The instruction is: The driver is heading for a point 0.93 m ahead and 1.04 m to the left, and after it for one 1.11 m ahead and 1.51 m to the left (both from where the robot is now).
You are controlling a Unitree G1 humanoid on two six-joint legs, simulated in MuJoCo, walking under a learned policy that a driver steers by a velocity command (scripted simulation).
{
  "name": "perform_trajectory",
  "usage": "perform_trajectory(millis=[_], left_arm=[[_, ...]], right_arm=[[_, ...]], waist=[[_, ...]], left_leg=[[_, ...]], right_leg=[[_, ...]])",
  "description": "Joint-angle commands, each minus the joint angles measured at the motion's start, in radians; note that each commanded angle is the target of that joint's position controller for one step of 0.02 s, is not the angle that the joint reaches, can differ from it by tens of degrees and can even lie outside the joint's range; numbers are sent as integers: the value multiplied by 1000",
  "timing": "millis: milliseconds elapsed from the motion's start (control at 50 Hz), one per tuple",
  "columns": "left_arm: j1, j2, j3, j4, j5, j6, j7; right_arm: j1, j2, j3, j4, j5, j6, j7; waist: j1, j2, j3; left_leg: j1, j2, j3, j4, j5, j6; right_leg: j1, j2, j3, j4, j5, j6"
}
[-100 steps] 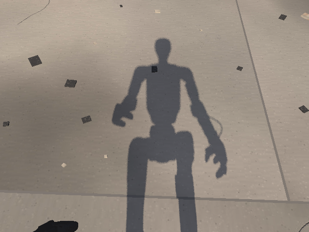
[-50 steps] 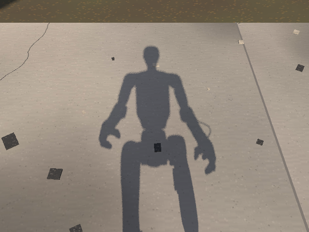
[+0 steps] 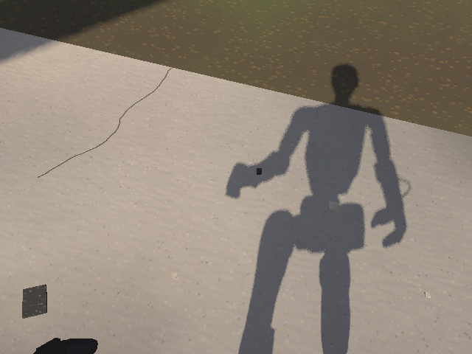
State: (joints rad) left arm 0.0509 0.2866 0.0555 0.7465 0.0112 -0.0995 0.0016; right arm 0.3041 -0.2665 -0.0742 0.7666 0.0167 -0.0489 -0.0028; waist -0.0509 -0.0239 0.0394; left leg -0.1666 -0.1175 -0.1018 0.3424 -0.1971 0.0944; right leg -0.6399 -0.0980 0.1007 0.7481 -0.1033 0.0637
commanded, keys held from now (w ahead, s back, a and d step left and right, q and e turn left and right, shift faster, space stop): w+q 1.00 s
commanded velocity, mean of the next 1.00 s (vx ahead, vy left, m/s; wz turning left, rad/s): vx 0.50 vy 0.00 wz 0.59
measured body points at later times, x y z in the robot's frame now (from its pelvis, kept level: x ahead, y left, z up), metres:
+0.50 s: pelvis +0.27 -0.04 +0.00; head +0.30 -0.03 +0.45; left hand +0.22 +0.25 -0.12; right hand +0.53 -0.24 -0.09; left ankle +0.35 +0.16 -0.68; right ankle +0.25 -0.16 -0.75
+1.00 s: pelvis +0.51 +0.12 +0.00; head +0.53 +0.15 +0.45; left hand +0.54 +0.45 -0.09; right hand +0.73 -0.08 -0.10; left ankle +0.45 +0.17 -0.75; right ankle +0.75 +0.05 -0.68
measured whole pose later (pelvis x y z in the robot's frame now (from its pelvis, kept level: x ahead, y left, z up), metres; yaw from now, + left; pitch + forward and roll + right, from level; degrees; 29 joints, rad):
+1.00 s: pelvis +0.51 +0.12 +0.00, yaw +36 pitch +2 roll +0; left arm 0.06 0.31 0.05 0.71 0.01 -0.09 -0.01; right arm 0.34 -0.28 -0.07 0.68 0.01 -0.04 0.00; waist -0.06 -0.04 0.04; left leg -0.17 -0.11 -0.11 0.36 -0.21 0.09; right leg -0.67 -0.09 0.09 0.75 -0.05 0.07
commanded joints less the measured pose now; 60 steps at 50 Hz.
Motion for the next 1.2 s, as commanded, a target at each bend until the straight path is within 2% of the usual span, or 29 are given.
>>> perform_trajectory(millis=[20,100,140,160,180,200,220,240,280,320,420,520,600,640,680,700,720,740,760,780,800,820,900,1000,1100,1140,1160,1180,1200], left_arm=[[-84,50,7,-79,-11,-10,-5],[-97,103,25,-98,-21,-26,-19],[-12,124,38,-78,-21,-39,-20],[86,152,53,-57,-11,-44,-15],[236,207,68,-43,5,-46,-7],[319,289,87,-5,13,-32,-11],[293,192,68,-21,-11,-27,-16],[248,128,50,-35,-14,-20,-11],[168,89,33,-33,0,-7,-8],[155,73,27,-20,3,-11,-5],[177,128,48,15,-5,-18,-3],[202,159,54,39,-13,-1,4],[243,195,64,64,-33,21,4],[236,227,74,63,-43,33,9],[217,229,73,57,-50,46,17],[235,179,52,41,-22,41,19],[315,37,5,-24,14,15,5],[210,127,17,-35,-24,-22,-9],[126,166,27,-64,-56,-39,-16],[120,151,21,-61,-42,-47,-11],[124,153,25,-50,-15,-47,-4],[144,160,31,-44,-6,-36,-5],[121,112,21,-56,8,0,-3],[-71,67,-1,-105,-3,-4,-16],[-103,120,20,-129,-18,-21,-32],[-18,136,34,-111,-19,-29,-29],[75,161,49,-92,-10,-34,-23],[221,214,64,-81,6,-37,-15],[311,290,83,-44,15,-22,-18]], right_arm=[[12,-181,-49,-63,5,-5,-12],[42,-163,-46,-55,9,5,-17],[17,-154,-44,-67,5,9,-19],[12,-121,-32,-76,0,7,-17],[22,-61,-9,-95,-14,3,-14],[169,-12,7,-127,18,-7,-12],[159,-125,-11,-97,30,-7,-16],[47,-181,-26,-109,21,-1,-15],[-38,-161,-30,-132,-1,5,-14],[-24,-120,-28,-139,12,14,-3],[-89,-75,-14,-183,6,28,5],[-222,-53,0,-214,6,15,34],[-296,-64,-3,-255,10,16,56],[-255,-99,-21,-258,3,22,59],[-9,-177,-68,-197,4,29,48],[155,-253,-100,-157,9,40,27],[98,-360,-104,-172,13,28,23],[136,-276,-79,-197,7,11,30],[103,-223,-62,-180,0,-3,33],[46,-199,-53,-180,3,-10,33],[-22,-173,-43,-190,-1,-10,30],[-62,-152,-34,-205,-13,-10,27],[-57,-174,-38,-187,-9,-17,4],[17,-194,-45,-144,3,-5,-15],[66,-182,-44,-110,11,6,-19],[46,-171,-42,-112,8,14,-19],[43,-137,-30,-118,4,14,-17],[51,-77,-7,-136,-10,11,-14],[194,-29,9,-162,21,2,-14]], waist=[[-18,102,-44],[-8,131,-53],[48,157,-69],[96,145,-130],[154,33,-265],[84,-322,-370],[109,-218,-306],[138,-120,-182],[106,-52,-63],[76,-94,-41],[77,-52,-24],[124,-37,11],[131,-42,40],[86,-72,-4],[-60,-56,-139],[-124,51,-230],[18,309,-310],[-70,192,-412],[-72,147,-264],[-26,72,-183],[17,47,-132],[52,64,-112],[72,62,-75],[-3,93,-33],[-4,128,-33],[45,157,-51],[91,146,-112],[148,40,-250],[87,-305,-369]], left_leg=[[-122,188,-146,-92,173,128],[-5,239,-272,17,82,104],[7,235,-307,98,106,80],[-26,188,-276,213,140,49],[-145,121,-186,492,6,10],[-497,-1,-64,809,-414,-53],[-623,87,-90,943,-380,-67],[-651,121,-70,974,-285,-71],[-595,181,-39,910,-165,-78],[-526,218,-20,853,-124,-77],[-581,242,3,686,2,-102],[-519,221,80,422,210,-88],[-493,193,134,311,138,-47],[-387,134,186,291,34,-6],[-40,51,219,210,67,59],[275,152,32,197,71,116],[549,403,-555,92,-97,298],[579,449,-725,-35,-222,320],[482,420,-577,-50,-145,270],[333,375,-455,-48,-42,235],[198,335,-366,-55,69,210],[107,308,-313,-76,155,202],[-56,265,-211,-116,293,209],[-114,199,-158,-97,147,136],[-2,251,-293,19,71,108],[11,240,-322,96,108,84],[-18,191,-291,206,147,53],[-135,128,-208,482,22,13],[-492,-1,-77,810,-402,-58]], right_leg=[[173,87,-69,-165,189,14],[192,93,-19,-255,107,-22],[296,96,-33,-296,51,-61],[452,66,-21,-306,44,-95],[701,-104,144,-296,-25,-157],[989,-326,634,-402,-246,-331],[955,-331,711,-449,-483,-321],[840,-282,536,-458,-456,-272],[630,-199,303,-489,-204,-236],[543,-156,169,-536,-95,-224],[558,-176,0,-595,98,-261],[589,-146,-174,-594,169,-220],[687,-183,-231,-548,282,-195],[726,-186,-271,-424,608,-175],[642,-146,-323,-87,764,-135],[388,-106,-322,221,437,-91],[-48,104,-218,558,-482,-38],[-154,102,-11,656,-490,-51],[-224,59,-16,630,-386,-69],[-177,17,-18,539,-298,-76],[-106,-9,-19,455,-252,-67],[-37,-27,-12,413,-219,-60],[21,-7,-45,243,-121,-2],[113,68,-55,-121,180,11],[167,91,-12,-243,106,-28],[277,99,-33,-283,37,-63],[432,74,-28,-301,38,-96],[687,-92,129,-282,0,-159],[993,-315,610,-385,-225,-330]])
